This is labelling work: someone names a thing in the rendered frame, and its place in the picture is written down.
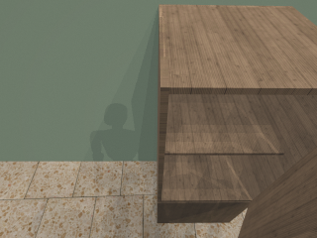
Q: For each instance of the cupboard door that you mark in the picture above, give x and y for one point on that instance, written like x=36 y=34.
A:
x=288 y=207

